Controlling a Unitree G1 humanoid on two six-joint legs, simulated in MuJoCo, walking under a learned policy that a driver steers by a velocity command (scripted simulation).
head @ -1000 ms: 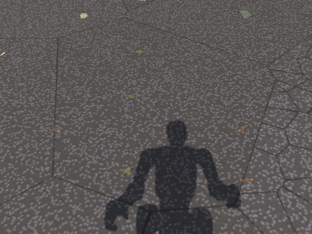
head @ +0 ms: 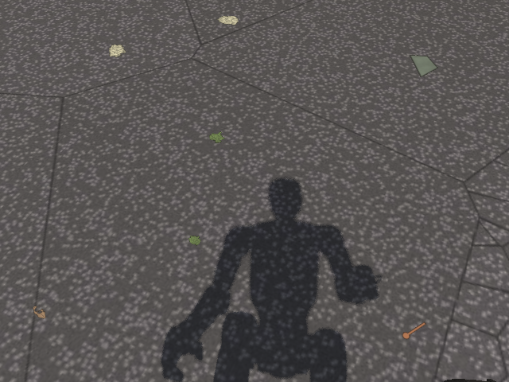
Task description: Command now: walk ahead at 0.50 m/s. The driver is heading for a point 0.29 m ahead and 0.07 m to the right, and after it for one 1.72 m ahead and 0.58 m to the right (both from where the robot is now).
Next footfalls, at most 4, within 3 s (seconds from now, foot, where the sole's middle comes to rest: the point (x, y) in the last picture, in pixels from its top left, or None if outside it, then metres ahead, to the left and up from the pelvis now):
0.08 left None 0.23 0.14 -0.78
0.56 right None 0.34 -0.11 -0.78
1.00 left None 0.40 0.12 -0.78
1.32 right None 0.24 -0.10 -0.78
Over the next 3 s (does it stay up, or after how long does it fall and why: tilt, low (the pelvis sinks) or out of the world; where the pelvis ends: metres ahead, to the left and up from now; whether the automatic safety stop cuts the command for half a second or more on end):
stays up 0.80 -0.26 -0.02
